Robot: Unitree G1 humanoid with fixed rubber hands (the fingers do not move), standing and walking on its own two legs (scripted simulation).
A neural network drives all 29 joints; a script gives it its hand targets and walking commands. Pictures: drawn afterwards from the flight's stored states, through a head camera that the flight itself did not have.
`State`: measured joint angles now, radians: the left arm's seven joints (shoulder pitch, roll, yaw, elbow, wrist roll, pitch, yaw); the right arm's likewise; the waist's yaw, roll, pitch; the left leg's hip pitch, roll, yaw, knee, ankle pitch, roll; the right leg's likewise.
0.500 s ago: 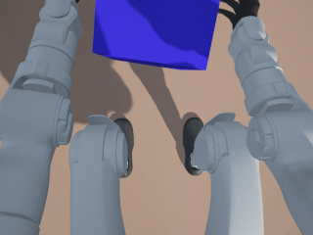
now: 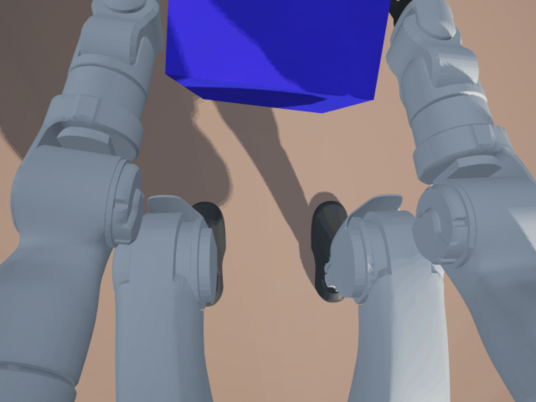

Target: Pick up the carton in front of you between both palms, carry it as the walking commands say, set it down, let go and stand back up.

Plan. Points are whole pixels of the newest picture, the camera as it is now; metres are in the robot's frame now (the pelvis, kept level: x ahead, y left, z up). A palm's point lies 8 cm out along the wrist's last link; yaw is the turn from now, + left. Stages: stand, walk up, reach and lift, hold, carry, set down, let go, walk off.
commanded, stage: reach and lift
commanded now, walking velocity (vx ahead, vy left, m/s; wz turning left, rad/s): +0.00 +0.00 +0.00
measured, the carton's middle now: (274, 20) +0.54 +0.02 -0.22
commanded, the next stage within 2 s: none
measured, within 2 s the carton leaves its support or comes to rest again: neither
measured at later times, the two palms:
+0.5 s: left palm out of the picture +0.49 +0.18 +0.05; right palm out of the picture +0.50 -0.12 +0.06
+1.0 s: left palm out of the picture +0.45 +0.18 +0.20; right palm out of the picture +0.46 -0.12 +0.20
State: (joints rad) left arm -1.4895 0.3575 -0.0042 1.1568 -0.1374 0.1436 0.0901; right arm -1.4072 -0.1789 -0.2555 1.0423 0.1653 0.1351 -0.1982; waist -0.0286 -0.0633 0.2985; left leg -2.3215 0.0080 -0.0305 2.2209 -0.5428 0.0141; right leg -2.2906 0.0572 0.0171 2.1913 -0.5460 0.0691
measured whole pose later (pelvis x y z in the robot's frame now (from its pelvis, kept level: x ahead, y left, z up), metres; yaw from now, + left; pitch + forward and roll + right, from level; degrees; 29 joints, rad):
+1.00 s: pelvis +0.04 -0.01 +0.24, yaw +5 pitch +35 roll -1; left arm -0.72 -0.04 0.36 0.63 0.22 0.38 0.01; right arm -0.68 0.12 -0.46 0.58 -0.18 0.35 -0.07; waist -0.02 -0.02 -0.26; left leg -1.57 -0.05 -0.06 1.43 -0.47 -0.02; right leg -1.53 0.06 0.06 1.43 -0.51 0.03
